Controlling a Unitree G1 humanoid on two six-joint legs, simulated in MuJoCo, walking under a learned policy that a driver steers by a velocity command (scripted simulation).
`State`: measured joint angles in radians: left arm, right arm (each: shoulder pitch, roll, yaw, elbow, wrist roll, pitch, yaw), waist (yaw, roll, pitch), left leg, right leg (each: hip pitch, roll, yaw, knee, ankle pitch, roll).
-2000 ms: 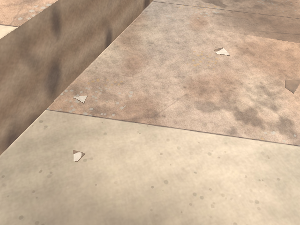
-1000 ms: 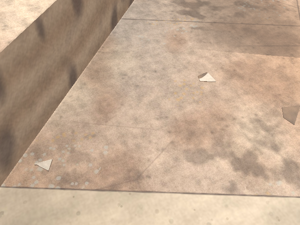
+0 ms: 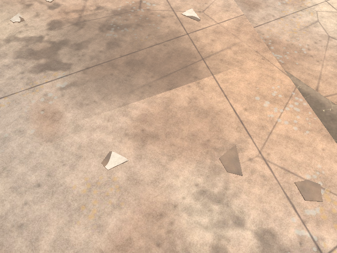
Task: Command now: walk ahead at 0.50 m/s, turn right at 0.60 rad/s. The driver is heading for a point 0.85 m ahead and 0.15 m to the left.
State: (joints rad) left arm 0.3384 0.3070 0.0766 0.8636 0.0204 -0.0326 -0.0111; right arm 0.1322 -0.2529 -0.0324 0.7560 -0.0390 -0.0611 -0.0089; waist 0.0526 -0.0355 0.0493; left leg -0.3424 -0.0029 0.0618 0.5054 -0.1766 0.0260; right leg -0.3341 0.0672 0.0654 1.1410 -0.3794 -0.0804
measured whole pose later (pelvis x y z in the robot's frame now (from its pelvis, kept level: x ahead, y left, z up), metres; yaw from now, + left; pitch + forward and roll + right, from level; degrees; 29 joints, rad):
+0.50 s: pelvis +0.25 -0.07 +0.00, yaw -9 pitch +1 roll +1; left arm 0.12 0.23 0.02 0.79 0.04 -0.06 -0.02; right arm 0.39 -0.23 -0.04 0.91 0.00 -0.04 0.01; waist -0.05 0.01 0.05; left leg -0.31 0.06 0.02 1.09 -0.39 0.05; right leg -0.33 0.00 -0.10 0.51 -0.20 -0.06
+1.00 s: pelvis +0.52 -0.06 -0.02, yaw +8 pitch +0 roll +0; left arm 0.33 0.23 0.04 0.91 0.02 -0.06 0.01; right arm 0.13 -0.26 -0.07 0.80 -0.02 -0.02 0.03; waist 0.01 0.00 0.07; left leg -0.43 -0.08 0.10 0.64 -0.22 0.15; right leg -0.20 -0.05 -0.11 1.17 -0.43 0.00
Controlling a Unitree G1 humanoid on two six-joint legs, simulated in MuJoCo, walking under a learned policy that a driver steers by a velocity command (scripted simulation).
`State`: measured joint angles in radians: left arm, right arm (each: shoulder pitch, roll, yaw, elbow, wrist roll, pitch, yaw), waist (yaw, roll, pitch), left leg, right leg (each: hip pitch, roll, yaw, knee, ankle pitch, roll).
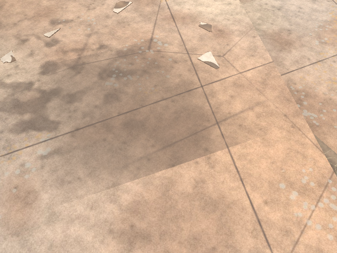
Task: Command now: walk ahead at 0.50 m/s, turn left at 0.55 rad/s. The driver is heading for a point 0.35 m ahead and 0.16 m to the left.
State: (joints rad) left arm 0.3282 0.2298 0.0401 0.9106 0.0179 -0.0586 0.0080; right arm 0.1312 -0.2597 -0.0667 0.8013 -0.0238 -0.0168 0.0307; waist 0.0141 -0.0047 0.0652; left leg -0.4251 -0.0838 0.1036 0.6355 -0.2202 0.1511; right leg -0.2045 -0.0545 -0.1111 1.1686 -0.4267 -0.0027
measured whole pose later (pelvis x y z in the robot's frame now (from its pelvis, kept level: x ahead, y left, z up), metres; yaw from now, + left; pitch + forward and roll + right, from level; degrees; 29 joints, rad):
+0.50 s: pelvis +0.27 -0.03 +0.01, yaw +16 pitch +1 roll +1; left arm 0.06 0.25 0.02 0.71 0.04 -0.08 0.00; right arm 0.38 -0.30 -0.08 0.84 0.01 -0.04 -0.02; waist -0.07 0.01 0.07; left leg -0.19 -0.15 -0.16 0.94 -0.49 0.06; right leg -0.46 0.00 -0.02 0.57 -0.12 -0.04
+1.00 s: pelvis +0.34 -0.01 +0.03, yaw +18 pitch -1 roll +0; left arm 0.27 0.21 0.00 0.93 0.01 0.00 0.00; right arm 0.21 -0.20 0.01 0.92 -0.01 0.00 -0.02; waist 0.03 -0.02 0.00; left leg -0.19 -0.02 -0.03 0.43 -0.22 0.02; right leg -0.21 0.01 -0.06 0.40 -0.17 -0.02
